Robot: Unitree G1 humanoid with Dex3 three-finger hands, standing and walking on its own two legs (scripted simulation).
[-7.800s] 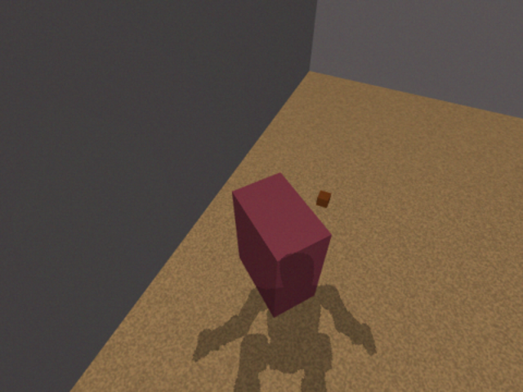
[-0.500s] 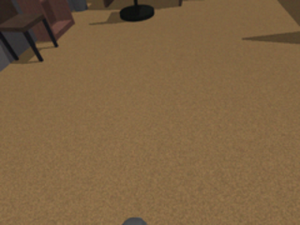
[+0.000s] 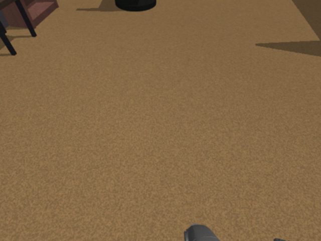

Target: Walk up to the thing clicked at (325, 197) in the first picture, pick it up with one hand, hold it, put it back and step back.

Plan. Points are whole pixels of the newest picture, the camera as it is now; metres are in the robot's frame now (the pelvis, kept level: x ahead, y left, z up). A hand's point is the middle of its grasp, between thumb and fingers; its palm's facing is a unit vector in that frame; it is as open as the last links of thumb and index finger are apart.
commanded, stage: walk up
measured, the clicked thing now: out of the picture -0.30 +1.11 -0.75
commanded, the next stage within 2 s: none
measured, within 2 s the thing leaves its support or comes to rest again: neither
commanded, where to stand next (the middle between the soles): +0.62 +0.01 m, yaw -1 degrees
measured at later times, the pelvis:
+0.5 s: pelvis +0.21 -0.03 +0.00, yaw +0 degrees
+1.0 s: pelvis +0.39 +0.02 +0.00, yaw -2 degrees
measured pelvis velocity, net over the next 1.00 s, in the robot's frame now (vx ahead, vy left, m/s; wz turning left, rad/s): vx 0.39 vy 0.02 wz -0.03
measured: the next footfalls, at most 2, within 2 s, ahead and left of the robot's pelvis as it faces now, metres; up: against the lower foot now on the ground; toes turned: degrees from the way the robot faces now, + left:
right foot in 0.18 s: +0.25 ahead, -0.15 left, +0.00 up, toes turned -5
left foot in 0.62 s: +0.42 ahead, +0.12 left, +0.00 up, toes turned +5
